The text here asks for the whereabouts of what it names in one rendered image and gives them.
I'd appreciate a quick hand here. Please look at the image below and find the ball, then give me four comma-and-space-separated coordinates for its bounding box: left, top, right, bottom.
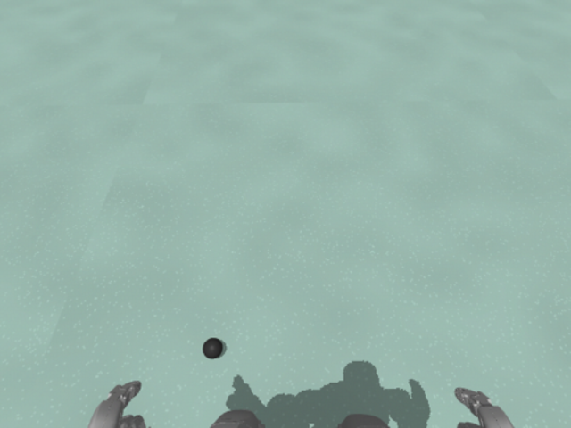
203, 338, 223, 359

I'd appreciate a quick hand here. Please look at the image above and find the right robot hand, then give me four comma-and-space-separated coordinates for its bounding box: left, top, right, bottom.
454, 388, 514, 428

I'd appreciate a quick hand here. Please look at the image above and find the left robot hand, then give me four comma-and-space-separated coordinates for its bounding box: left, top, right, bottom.
87, 381, 151, 428

